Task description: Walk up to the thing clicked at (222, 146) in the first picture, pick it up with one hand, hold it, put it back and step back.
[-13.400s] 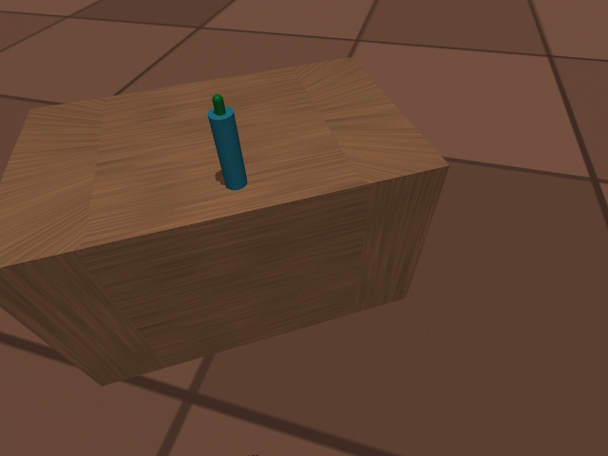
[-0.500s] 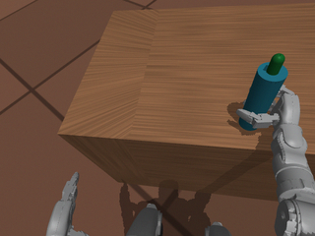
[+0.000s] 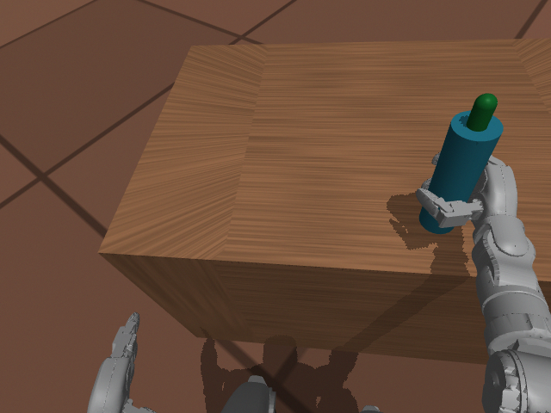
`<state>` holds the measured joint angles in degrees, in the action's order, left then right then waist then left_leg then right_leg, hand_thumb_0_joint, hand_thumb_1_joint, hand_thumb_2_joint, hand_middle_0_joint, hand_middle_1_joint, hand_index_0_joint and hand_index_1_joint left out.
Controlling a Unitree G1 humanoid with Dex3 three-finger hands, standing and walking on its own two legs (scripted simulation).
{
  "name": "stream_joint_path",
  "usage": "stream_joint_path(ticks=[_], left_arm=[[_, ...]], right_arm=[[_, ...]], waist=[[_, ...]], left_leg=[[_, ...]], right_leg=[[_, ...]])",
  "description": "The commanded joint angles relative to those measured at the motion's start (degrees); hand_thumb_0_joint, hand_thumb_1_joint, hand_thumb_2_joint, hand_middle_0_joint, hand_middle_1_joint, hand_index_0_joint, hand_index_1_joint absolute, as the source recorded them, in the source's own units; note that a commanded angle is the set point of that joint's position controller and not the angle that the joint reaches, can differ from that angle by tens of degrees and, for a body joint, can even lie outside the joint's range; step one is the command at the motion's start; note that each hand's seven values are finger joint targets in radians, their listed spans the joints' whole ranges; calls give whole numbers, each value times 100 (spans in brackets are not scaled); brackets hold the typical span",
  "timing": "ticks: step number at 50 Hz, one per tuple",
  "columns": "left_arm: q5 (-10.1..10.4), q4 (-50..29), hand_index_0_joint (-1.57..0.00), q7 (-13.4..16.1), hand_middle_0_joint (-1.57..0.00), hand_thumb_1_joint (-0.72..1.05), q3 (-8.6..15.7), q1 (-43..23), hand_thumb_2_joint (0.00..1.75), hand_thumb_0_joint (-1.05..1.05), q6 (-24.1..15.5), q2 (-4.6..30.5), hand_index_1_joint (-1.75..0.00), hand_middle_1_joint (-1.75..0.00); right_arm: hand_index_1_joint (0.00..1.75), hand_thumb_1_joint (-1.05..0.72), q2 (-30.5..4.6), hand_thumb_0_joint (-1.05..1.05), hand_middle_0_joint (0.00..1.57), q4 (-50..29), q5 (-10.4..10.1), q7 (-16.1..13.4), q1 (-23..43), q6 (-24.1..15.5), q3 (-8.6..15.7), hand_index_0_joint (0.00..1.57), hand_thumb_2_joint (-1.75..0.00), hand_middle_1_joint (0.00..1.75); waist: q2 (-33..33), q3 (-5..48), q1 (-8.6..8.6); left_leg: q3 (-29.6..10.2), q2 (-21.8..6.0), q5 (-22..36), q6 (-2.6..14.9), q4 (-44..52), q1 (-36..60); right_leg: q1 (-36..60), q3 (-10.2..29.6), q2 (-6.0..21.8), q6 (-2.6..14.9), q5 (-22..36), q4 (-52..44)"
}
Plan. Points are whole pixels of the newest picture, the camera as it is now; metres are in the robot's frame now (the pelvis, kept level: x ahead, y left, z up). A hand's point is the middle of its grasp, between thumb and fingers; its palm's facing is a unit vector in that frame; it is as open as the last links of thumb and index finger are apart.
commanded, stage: settle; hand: right
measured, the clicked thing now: (457, 170) +0.44 -0.18 +0.10
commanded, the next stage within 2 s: lift in 0.20 s
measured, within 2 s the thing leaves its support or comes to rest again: neither
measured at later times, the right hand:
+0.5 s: hand (450, 178) +0.43 -0.17 +0.09, palm faces +0.07 +1.00 +0.02, open 8.2 cm
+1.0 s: hand (481, 168) +0.39 -0.17 +0.16, palm faces +0.07 +1.00 +0.00, open 8.1 cm
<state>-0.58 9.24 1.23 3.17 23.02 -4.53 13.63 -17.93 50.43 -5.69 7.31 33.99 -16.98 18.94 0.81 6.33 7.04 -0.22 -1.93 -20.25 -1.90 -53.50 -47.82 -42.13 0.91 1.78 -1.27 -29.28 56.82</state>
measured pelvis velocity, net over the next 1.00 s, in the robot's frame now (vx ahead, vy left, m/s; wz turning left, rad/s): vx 0.01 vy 0.00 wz -0.01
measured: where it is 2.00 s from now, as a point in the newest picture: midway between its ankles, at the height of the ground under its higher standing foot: outside the picture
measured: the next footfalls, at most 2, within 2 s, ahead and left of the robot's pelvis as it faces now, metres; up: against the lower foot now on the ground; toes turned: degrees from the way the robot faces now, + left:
none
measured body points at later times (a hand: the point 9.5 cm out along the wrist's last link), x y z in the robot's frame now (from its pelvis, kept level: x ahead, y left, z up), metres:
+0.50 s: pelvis +0.00 +0.00 +0.02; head +0.06 -0.01 +0.46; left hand +0.15 +0.27 -0.02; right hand +0.42 -0.22 +0.09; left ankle +0.05 +0.14 -0.68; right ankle -0.02 -0.13 -0.68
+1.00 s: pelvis +0.01 +0.00 +0.04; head +0.02 +0.01 +0.49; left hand +0.17 +0.26 -0.02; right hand +0.38 -0.22 +0.16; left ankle +0.05 +0.14 -0.68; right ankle -0.02 -0.13 -0.68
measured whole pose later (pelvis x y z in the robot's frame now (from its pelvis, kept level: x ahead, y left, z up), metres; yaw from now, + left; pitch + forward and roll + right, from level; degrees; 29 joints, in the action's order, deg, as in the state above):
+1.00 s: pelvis +0.01 +0.00 +0.04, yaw +0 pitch +4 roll +0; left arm 1.7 22.0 4.1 3.3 19.2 -5.2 12.8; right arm -13.7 24.4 -10.4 5.3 20.9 -2.4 11.9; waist -0.9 4.2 1.4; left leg 0.0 -2.4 -16.4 -1.8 -39.8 -27.5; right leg -21.2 0.5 1.4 -1.3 -23.7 40.9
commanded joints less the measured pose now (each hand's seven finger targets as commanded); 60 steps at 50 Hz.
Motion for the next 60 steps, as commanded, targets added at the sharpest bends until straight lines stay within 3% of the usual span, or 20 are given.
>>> stream_joint_path(ticks=[1,3,5,8,9,11,14,16,17,19,22,24,28,30,35,39,41,46,53,60], left_arm=[[31,-827,-5,82,-5,-55,370,-5,5,0,-389,668,-5,-5],[33,-718,-5,69,-5,-55,240,-41,5,0,-382,572,-5,-5],[13,-747,-5,117,-5,-55,481,-8,5,0,-392,756,-5,-5],[2,-378,-5,91,-5,-54,433,210,4,0,-370,651,-4,-5],[15,-735,-5,87,-5,-55,408,-61,4,0,-413,714,-4,-5],[32,-774,-5,139,-5,-54,455,-133,4,0,-417,805,-4,-5],[40,-669,-5,111,-5,-55,358,-235,4,0,-456,640,-4,-5],[54,-887,-6,181,-5,-55,440,-430,5,0,-483,857,-5,-6],[59,-787,-6,202,-5,-54,535,-379,5,0,-458,945,-5,-6],[62,-623,-6,181,-5,-54,538,-127,4,0,-440,885,-5,-6],[81,-594,-6,202,-5,-55,457,-153,5,0,-443,816,-5,-5],[72,-333,-6,172,-5,-54,358,-38,4,0,-424,651,-5,-6],[91,-315,-6,215,-5,-54,415,-195,4,0,-438,722,-5,-5],[90,-14,-6,225,-5,-55,402,-12,5,0,-417,666,-5,-5],[153,-53,-5,283,-5,-55,432,-277,5,0,-377,778,-5,-5],[202,96,-5,365,-5,-54,628,-616,4,0,-364,949,-5,-5],[219,270,-5,341,-5,-54,321,-531,4,0,-369,620,-4,-5],[233,559,-5,348,-5,-55,291,-363,4,0,-324,535,-5,-5],[230,417,-5,363,-5,-54,570,-668,4,0,-378,819,-4,-5],[228,519,-5,461,-5,-54,341,-1065,4,0,-472,525,-4,-5]], right_arm=[[147,-22,-1074,0,128,-1523,-232,89,2733,-539,176,134,-138,147],[148,-24,-1203,0,129,-1473,-212,67,2593,-544,251,134,-139,148],[148,-24,-1497,0,128,-2000,-145,-1,3081,-604,315,133,-139,148],[150,-25,-925,0,127,-1444,-160,-12,2631,-478,21,133,-142,150],[150,-28,-949,0,127,-1592,-178,-4,2690,-489,45,133,-143,150],[149,-29,-1560,0,127,-2179,-159,-39,3116,-525,312,133,-142,149],[151,-28,-727,0,126,-1397,-258,77,2569,-384,-74,132,-144,151],[149,-23,-1548,0,131,-2125,-257,29,3127,-458,321,136,-139,149],[149,-22,-1563,0,131,-2072,-245,24,2949,-418,314,136,-138,149],[148,-21,-944,0,130,-1789,-311,74,2586,-344,-22,135,-137,148],[146,-25,-1443,0,131,-2271,-295,-1,2787,-379,210,135,-135,146],[146,-25,-970,0,130,-2091,-315,1,2553,-316,-46,135,-136,146],[148,-25,-1335,0,132,-2814,-326,-120,2666,-259,161,136,-137,148],[146,-23,-884,0,130,-2652,-355,-125,2224,-118,-124,134,-135,146],[145,-27,-648,0,131,-3170,-419,-153,1696,177,-339,135,-133,145],[147,-27,-915,0,133,-3819,-545,-233,1782,415,-131,137,-135,147],[146,-26,-545,0,132,-3669,-590,-228,1485,569,-325,136,-134,146],[147,-26,-541,0,133,-4029,-578,-156,1133,923,-467,137,-135,147],[144,-29,-608,0,131,-5315,-693,-255,1153,1318,-403,135,-132,144],[146,-30,-508,0,134,-5544,-695,-448,748,1568,-424,137,-132,146]], waist=[[-456,2485,-25],[-261,2250,-118],[-614,2559,-80],[-606,1901,13],[-508,2230,-11],[-632,2595,-109],[-250,2208,1],[-321,2764,-164],[-501,2708,-212],[-320,2323,-108],[-609,2507,-281],[-509,2120,-238],[-612,2244,-350],[-532,2026,-290],[-277,2202,-425],[-287,1900,-492],[-84,1458,-494],[-240,1131,-492],[-380,1450,-515],[-44,1154,-601]], left_leg=[[161,166,1681,222,511,1886],[115,153,1650,197,609,1996],[51,134,1766,211,607,2029],[119,184,1397,232,691,1636],[143,190,1463,219,695,1758],[97,166,1497,203,751,2026],[173,179,1447,192,796,1966],[118,145,1534,170,824,2396],[114,141,1504,185,838,2335],[181,171,1460,187,912,2180],[153,149,1667,201,945,2443],[179,166,1681,205,982,2364],[128,136,1728,190,1127,2604],[147,144,1898,193,1178,2647],[248,160,2322,220,1210,3085],[254,143,2019,195,1442,3042],[291,152,1853,183,1553,3007],[295,131,1761,146,1718,2978],[286,107,1919,148,1919,3321],[273,89,1555,111,2147,3456]], right_leg=[[1012,-60,-181,114,2178,-888],[781,-96,-215,162,2056,-907],[1068,-135,-214,145,2166,-914],[1017,-87,-190,112,1942,-1065],[1144,-58,-164,110,2010,-1076],[1278,-99,-172,132,1899,-1072],[1056,-53,-181,157,1837,-1116],[1151,-84,-186,165,1874,-1149],[1295,-89,-181,140,1875,-1194],[1310,-54,-185,137,1892,-1280],[1427,-106,-207,104,2143,-1347],[1396,-106,-206,99,2181,-1387],[1616,-157,-206,109,2135,-1505],[1669,-172,-214,103,2271,-1549],[1998,-99,-165,42,2920,-1741],[2230,-96,-138,61,2625,-1977],[2115,-89,-121,64,2416,-2103],[2297,-140,-130,84,2309,-2249],[2745,-169,-165,92,2367,-2397],[2669,-170,-171,163,1955,-2551]])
